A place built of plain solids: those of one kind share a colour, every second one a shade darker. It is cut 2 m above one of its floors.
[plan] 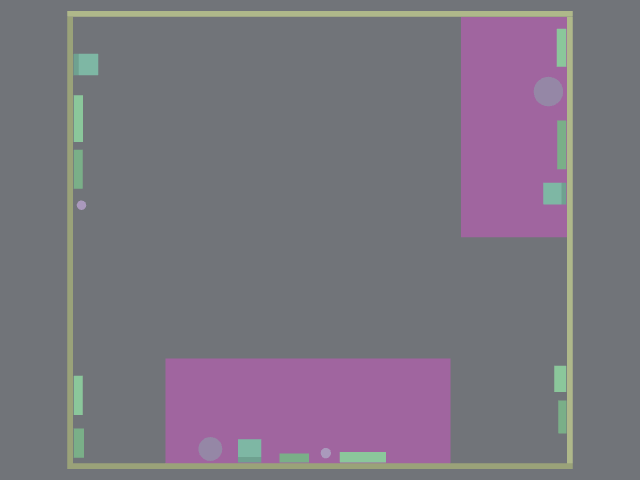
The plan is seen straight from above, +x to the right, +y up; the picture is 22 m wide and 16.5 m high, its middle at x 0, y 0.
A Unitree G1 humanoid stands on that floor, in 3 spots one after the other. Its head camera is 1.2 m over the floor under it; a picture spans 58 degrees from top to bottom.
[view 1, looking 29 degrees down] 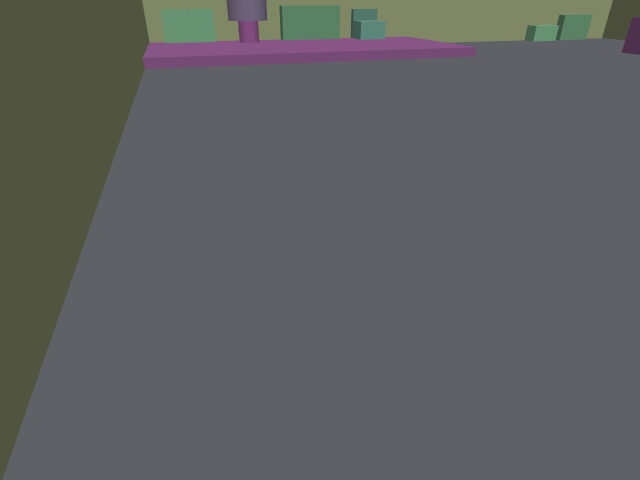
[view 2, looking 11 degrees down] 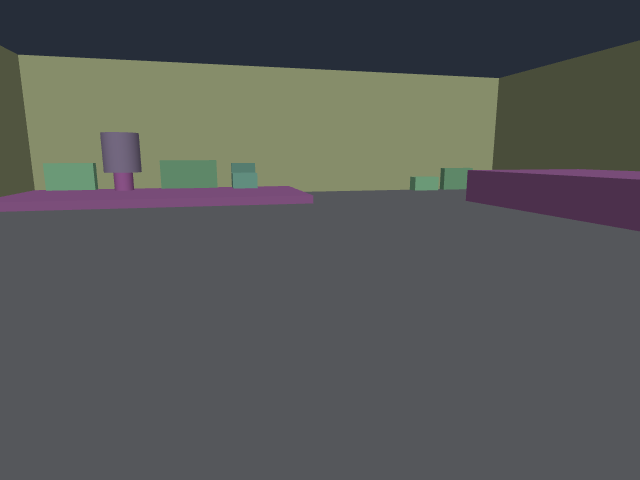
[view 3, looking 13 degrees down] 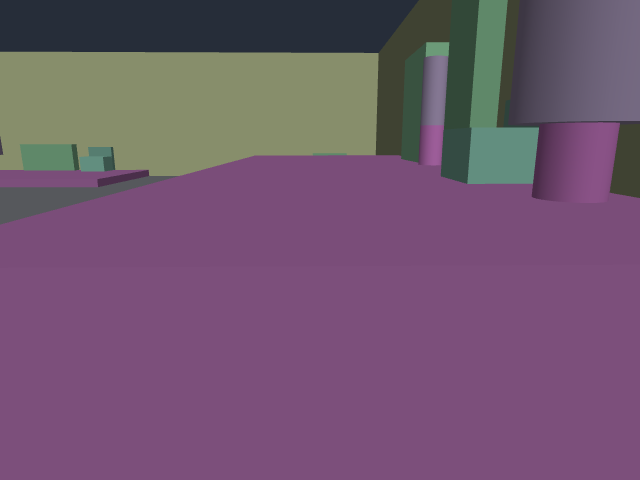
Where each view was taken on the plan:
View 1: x -4.92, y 7.02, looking -17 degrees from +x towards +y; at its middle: ground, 2.48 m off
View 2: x -5.96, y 2.61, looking -14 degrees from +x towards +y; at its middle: ground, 6.29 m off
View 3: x -6.58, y -5.50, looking -1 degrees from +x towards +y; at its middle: floor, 1.67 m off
